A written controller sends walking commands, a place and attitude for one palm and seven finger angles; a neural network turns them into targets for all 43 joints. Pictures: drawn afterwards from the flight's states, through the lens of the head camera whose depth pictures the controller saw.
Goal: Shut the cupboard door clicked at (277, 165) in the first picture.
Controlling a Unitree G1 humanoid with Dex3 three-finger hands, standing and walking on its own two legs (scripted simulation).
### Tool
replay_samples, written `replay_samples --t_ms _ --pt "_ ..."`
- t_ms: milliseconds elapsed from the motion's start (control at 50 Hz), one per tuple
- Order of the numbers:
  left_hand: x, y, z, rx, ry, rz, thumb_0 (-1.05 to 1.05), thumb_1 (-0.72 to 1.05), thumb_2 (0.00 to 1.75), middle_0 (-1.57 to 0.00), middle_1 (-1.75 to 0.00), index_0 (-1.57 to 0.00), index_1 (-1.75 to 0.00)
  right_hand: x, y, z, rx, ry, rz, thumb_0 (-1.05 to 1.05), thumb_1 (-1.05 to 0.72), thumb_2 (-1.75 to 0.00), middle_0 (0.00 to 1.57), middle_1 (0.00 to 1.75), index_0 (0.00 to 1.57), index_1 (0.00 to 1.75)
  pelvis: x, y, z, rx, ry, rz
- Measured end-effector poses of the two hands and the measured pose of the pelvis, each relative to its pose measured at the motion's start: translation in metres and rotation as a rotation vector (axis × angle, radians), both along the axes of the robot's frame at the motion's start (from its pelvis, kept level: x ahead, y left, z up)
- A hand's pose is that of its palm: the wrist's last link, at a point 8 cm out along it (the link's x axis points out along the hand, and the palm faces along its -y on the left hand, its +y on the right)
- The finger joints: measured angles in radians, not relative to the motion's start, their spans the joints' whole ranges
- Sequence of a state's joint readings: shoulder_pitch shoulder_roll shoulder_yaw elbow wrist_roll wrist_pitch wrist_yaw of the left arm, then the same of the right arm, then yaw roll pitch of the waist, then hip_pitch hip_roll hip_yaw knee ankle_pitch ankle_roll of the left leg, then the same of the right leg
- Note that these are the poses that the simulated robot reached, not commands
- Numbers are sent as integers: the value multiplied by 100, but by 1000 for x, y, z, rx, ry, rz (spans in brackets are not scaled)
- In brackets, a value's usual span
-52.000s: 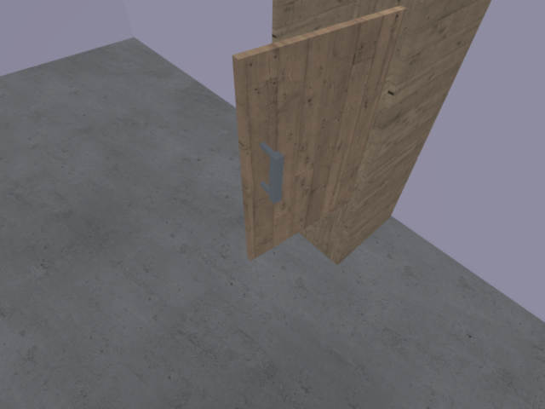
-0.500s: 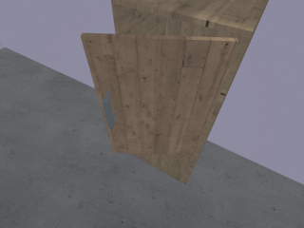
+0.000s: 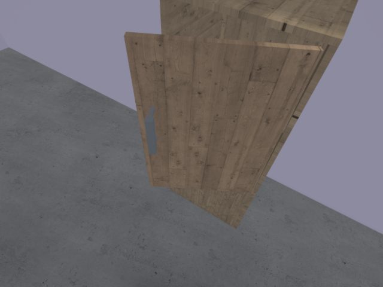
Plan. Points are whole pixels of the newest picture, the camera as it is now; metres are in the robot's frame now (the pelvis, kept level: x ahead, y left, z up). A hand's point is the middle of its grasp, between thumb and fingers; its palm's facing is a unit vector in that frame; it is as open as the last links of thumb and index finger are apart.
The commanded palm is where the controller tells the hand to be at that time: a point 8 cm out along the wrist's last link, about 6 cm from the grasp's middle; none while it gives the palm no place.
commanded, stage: raise the hand and make a fist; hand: left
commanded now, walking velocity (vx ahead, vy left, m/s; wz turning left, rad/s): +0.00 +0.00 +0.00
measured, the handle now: (152, 131) +0.49 +0.14 +0.01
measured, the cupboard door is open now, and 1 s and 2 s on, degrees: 29 29 29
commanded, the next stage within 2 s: bring the fist close to the handle in 1.86 s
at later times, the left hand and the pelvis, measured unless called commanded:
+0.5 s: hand (100, 279) +0.14 +0.19 -0.04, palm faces +0.10 -0.99 -0.06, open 5.5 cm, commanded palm +0.13 +0.23 -0.04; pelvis -0.03 -0.03 -0.10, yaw +2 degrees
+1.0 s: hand (102, 253) +0.18 +0.19 -0.02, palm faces +0.01 -1.00 -0.03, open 3.4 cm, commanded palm +0.16 +0.24 -0.01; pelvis -0.02 +0.00 -0.08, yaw +1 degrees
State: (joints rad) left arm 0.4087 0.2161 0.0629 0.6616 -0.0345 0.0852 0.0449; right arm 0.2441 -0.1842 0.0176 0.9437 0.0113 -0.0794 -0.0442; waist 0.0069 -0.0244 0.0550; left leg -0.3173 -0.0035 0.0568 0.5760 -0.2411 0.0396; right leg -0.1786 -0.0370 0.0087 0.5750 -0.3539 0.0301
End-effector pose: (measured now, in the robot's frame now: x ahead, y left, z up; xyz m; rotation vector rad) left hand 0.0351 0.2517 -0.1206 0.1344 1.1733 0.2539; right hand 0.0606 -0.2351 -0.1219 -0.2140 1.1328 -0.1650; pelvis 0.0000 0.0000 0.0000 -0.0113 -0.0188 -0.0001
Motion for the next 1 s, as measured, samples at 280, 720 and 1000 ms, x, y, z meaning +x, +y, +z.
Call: replay_samples --t_ms 280,720,1000 --pt "116 -28 81 -111 -1190 -291 0 90 90 -35 -45 -34 -46 91 -37 2 -41 -615 132 1 -90 -90 20 30 20 30 -38 -26 -81 3 215 13" --pt "128 -14 91 -124 -1078 -246 1 90 90 -74 -89 -74 -89 89 -3 -33 16 -483 85 2 -90 -90 20 30 21 30 -22 -21 -85 -42 262 19" --pt "125 -9 103 -110 -1127 -253 1 90 90 -100 -117 -99 -117 94 -3 -13 -46 -488 128 2 -90 -90 20 30 20 30 -20 -4 -79 -55 243 25"
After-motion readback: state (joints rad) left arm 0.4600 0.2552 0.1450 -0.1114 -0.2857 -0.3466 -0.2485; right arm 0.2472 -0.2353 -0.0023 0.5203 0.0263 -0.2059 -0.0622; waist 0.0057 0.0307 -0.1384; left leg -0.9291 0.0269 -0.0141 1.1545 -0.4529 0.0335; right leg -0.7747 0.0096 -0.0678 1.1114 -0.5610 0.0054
